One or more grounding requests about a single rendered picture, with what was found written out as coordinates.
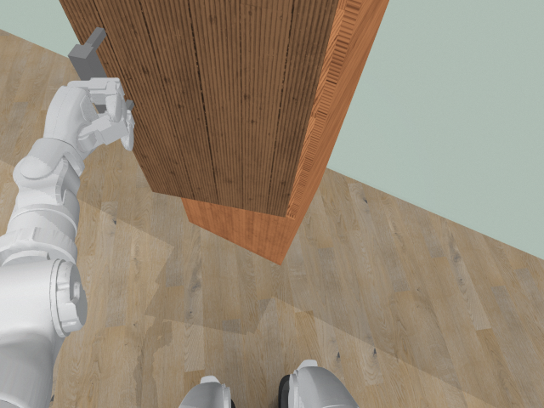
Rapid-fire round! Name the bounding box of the robot left forearm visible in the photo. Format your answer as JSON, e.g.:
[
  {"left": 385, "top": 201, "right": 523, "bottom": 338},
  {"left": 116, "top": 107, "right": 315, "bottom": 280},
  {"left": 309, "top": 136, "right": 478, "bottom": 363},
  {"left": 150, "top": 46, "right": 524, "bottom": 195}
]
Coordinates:
[{"left": 0, "top": 138, "right": 85, "bottom": 267}]

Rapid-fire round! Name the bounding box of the robot left shin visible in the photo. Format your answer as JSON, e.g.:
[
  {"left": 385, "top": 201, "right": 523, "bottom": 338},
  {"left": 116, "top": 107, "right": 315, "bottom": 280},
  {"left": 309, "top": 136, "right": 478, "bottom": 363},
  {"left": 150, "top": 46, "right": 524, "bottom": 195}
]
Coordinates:
[{"left": 200, "top": 376, "right": 221, "bottom": 384}]

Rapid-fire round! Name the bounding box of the left robot hand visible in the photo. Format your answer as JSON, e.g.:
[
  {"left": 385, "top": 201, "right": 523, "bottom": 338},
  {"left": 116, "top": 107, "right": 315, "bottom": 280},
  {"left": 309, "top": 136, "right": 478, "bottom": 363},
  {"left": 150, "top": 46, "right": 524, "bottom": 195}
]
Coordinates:
[{"left": 43, "top": 77, "right": 135, "bottom": 160}]

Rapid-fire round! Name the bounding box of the robot left upper arm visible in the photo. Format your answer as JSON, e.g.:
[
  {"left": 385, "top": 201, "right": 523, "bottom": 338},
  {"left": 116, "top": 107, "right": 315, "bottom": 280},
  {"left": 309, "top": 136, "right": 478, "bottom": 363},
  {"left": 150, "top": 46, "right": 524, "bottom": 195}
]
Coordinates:
[{"left": 0, "top": 258, "right": 88, "bottom": 408}]

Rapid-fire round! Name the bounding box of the handle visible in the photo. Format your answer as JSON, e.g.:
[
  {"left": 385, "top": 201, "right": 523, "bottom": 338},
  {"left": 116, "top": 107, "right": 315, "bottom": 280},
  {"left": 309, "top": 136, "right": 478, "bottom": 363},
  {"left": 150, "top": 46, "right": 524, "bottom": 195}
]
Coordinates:
[{"left": 68, "top": 27, "right": 134, "bottom": 114}]

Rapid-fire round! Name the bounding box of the robot left thigh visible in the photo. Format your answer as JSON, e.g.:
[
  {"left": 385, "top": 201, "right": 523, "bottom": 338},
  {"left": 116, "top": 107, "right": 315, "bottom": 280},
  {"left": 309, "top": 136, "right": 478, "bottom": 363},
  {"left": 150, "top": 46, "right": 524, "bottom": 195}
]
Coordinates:
[{"left": 179, "top": 382, "right": 231, "bottom": 408}]

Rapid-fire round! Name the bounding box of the cupboard door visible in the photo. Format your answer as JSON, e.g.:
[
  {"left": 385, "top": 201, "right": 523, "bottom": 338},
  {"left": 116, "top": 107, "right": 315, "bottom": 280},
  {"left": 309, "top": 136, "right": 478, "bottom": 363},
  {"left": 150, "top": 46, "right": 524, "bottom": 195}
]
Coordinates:
[{"left": 59, "top": 0, "right": 338, "bottom": 218}]

